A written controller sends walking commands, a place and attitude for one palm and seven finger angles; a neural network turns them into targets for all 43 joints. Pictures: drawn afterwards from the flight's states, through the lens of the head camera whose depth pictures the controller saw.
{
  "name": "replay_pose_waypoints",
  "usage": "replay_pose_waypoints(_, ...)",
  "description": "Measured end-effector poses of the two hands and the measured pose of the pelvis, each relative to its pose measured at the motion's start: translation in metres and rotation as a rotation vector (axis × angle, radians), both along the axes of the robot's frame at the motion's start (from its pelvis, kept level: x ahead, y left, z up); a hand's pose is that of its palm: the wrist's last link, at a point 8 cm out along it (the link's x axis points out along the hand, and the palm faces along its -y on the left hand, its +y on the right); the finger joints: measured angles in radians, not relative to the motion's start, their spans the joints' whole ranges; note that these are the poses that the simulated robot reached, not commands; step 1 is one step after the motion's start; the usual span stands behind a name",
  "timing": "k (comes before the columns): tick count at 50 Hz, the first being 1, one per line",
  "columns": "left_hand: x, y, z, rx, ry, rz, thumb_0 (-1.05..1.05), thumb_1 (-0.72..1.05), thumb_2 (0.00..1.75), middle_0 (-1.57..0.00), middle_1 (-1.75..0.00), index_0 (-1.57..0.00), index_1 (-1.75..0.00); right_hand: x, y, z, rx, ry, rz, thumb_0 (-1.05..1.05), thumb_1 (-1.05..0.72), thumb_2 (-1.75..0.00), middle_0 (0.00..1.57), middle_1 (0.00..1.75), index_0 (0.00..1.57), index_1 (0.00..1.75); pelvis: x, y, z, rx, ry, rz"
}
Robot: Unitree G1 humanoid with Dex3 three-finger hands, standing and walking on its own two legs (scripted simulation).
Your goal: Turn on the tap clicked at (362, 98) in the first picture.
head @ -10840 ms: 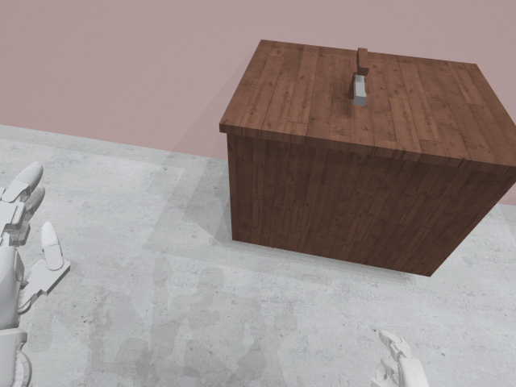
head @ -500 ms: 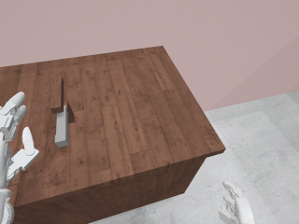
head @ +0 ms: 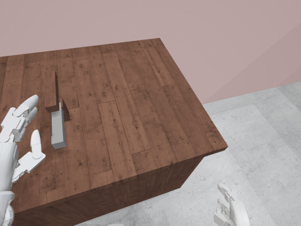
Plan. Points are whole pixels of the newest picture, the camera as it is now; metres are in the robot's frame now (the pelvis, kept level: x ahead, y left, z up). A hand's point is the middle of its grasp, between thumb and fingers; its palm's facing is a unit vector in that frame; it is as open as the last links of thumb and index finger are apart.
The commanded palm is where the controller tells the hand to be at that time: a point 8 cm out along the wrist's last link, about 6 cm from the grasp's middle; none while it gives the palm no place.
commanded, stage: come to a stop and stand still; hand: left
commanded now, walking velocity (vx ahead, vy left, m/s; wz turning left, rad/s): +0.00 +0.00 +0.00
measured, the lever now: (59, 141) +0.30 +0.27 +0.02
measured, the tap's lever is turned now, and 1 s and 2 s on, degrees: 0 0 0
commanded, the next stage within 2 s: look again from close up in 0.30 s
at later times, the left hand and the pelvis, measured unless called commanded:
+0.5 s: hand (26, 149) +0.22 +0.25 +0.15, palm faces +0.37 -0.85 -0.38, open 7.4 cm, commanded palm +0.16 +0.28 +0.18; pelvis +0.00 +0.00 +0.00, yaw +1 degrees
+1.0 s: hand (34, 151) +0.21 +0.23 +0.17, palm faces +0.35 -0.84 -0.42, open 7.5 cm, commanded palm +0.15 +0.26 +0.18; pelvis -0.01 -0.02 +0.00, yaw +1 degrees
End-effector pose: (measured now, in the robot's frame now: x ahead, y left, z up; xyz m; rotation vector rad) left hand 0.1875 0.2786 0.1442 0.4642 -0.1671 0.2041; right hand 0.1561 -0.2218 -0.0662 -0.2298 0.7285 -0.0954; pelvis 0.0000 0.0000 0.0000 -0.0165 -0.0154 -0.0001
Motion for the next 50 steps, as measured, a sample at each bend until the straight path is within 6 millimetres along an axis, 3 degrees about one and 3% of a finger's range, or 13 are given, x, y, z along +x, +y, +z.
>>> replay_pose_waypoints(5,-0.001,0.026,0.021,0.053,-0.113,0.095,0.02,0.88,0.90,-0.22,-0.31,-0.22,-0.30,0.003,0.007,-0.003,-0.027,0.038,0.053,0.01,-0.90,-0.90,0.20,0.30,0.20,0.30,0.000,-0.001,0.000,-0.011,0.005,0.020)
replay_pose_waypoints(11,-0.005,0.018,0.053,0.072,-0.260,0.079,0.02,0.89,0.90,-0.21,-0.31,-0.21,-0.30,0.022,0.015,0.001,-0.014,-0.009,0.094,0.01,-0.90,-0.90,0.20,0.30,0.20,0.30,0.005,0.003,0.000,-0.013,0.007,0.018)
replay_pose_waypoints(17,-0.001,0.017,0.036,0.038,-0.169,0.076,0.01,0.89,0.90,-0.21,-0.31,-0.21,-0.30,0.037,0.018,0.009,0.010,-0.071,0.079,0.01,-0.90,-0.90,0.20,0.30,0.20,0.30,0.006,0.004,0.001,-0.009,0.009,0.013)
replay_pose_waypoints(23,-0.004,0.017,0.018,-0.012,-0.099,0.107,0.02,0.89,0.90,-0.21,-0.31,-0.21,-0.30,0.037,0.012,0.014,-0.007,-0.077,0.074,0.01,-0.90,-0.90,0.20,0.30,0.20,0.30,0.004,-0.001,0.002,-0.011,0.006,0.018)
replay_pose_waypoints(33,-0.015,0.008,0.038,0.021,-0.175,0.091,0.02,0.88,0.90,-0.21,-0.31,-0.21,-0.30,0.023,-0.001,0.009,-0.024,-0.042,0.058,0.01,-0.90,-0.90,0.20,0.30,0.20,0.30,0.001,-0.004,0.002,-0.014,0.000,0.024)
replay_pose_waypoints(43,-0.013,0.006,0.024,-0.011,-0.106,0.112,0.02,0.89,0.90,-0.21,-0.31,-0.21,-0.30,0.008,-0.005,0.002,-0.001,-0.019,0.029,0.01,-0.90,-0.90,0.20,0.30,0.20,0.30,-0.002,-0.008,0.003,-0.011,-0.001,0.017)
replay_pose_waypoints(50,-0.014,-0.010,0.036,0.045,-0.153,0.065,0.02,0.89,0.90,-0.21,-0.31,-0.21,-0.30,0.006,-0.008,0.001,0.008,-0.015,0.053,0.01,-0.90,-0.90,0.20,0.30,0.20,0.30,-0.011,-0.019,0.001,-0.007,0.013,0.011)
